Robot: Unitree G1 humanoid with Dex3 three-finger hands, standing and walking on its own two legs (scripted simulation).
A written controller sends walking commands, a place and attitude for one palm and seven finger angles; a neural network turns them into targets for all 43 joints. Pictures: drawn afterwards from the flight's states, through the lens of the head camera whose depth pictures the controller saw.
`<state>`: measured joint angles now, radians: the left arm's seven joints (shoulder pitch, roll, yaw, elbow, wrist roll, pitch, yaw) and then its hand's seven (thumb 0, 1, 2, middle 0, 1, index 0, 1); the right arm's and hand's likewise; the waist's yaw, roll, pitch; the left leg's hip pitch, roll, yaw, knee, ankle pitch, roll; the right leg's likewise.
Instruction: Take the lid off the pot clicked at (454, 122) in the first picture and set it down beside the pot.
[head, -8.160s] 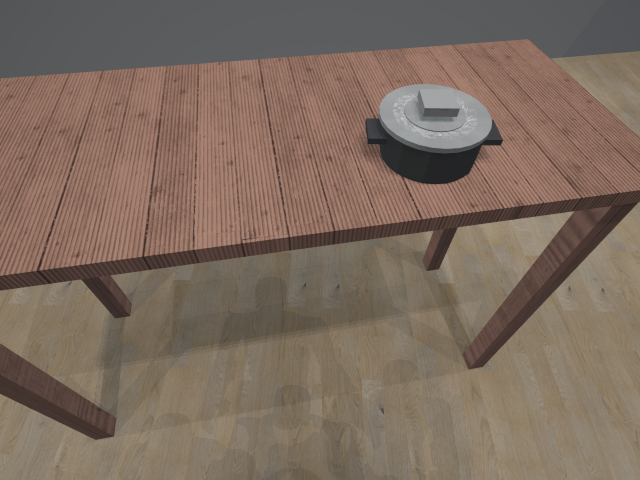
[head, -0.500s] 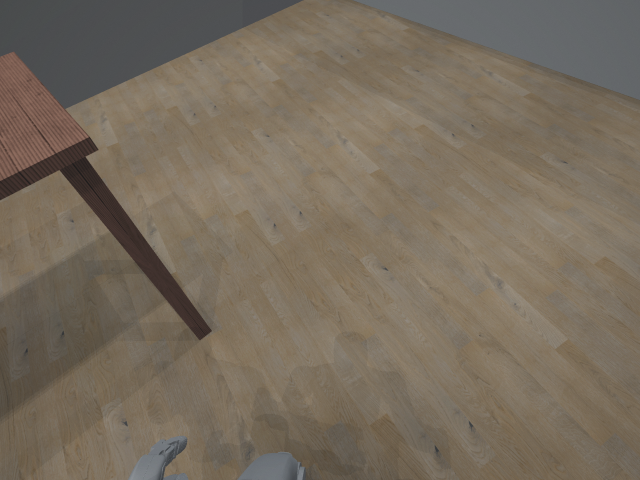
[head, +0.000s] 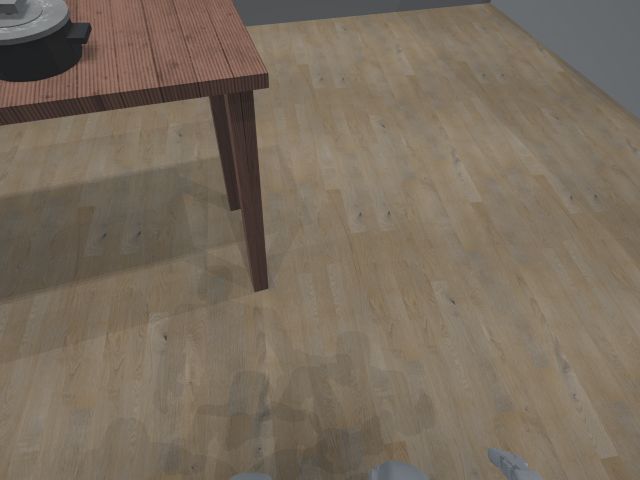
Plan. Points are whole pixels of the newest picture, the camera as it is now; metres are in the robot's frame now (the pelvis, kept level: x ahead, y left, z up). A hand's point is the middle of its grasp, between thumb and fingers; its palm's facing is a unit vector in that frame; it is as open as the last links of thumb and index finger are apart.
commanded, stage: turn to face it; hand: left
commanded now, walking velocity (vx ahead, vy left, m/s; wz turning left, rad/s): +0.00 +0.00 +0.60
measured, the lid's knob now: (3, 1) +0.71 +0.57 +0.16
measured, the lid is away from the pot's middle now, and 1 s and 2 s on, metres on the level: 0.00 0.00 0.00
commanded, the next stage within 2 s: take the last steps up to it in 0.58 s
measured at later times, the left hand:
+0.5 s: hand out of the picture +0.08 +0.16 -0.13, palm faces +0.24 -0.92 -0.31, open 7.4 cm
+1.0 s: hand out of the picture -0.11 +0.18 -0.18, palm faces +0.48 -0.85 -0.22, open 7.4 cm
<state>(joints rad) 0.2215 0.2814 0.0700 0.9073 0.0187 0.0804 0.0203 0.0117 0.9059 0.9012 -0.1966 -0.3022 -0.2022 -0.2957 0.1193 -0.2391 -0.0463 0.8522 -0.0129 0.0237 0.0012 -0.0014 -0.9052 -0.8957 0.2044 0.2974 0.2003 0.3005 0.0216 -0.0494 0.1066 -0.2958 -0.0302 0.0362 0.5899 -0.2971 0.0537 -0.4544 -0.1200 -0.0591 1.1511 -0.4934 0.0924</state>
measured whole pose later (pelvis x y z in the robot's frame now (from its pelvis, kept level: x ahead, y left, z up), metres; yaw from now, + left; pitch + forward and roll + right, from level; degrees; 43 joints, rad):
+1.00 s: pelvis +0.01 +0.00 +0.00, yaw +25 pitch +0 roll -1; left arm 0.34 0.25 0.07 1.04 0.03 0.06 0.00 0.01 0.91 0.90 -0.20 -0.30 -0.20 -0.30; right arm 0.18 -0.20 -0.03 0.92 -0.02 -0.01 0.00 0.00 -0.91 -0.90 0.20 0.30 0.20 0.30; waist 0.05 -0.05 0.03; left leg -0.17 -0.03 0.08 0.53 -0.36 0.07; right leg -0.40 -0.11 -0.09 1.00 -0.49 0.03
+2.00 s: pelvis +0.36 +0.22 +0.00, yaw +26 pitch +1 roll +1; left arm 0.37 0.15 0.03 1.11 0.00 -0.02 0.04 0.01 0.91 0.90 -0.20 -0.30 -0.20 -0.30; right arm 0.12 -0.15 -0.01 0.98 -0.02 -0.05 -0.02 0.00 -0.91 -0.90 0.20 0.30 0.20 0.30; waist 0.05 -0.04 0.08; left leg -0.34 0.02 0.14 0.58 -0.25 0.04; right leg -0.22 -0.05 -0.05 0.91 -0.56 0.02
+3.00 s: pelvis +0.35 +0.16 +0.00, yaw +24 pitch +1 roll +1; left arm 0.32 0.19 0.05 1.00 0.03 0.04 0.03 0.01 0.90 0.90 -0.20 -0.30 -0.21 -0.30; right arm 0.20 -0.22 -0.05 0.95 -0.01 0.02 0.00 0.00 -0.91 -0.90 0.20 0.30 0.20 0.30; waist 0.04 0.00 0.01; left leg -0.19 0.02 0.01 0.49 -0.34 -0.04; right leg -0.34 -0.06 -0.03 0.54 -0.23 0.01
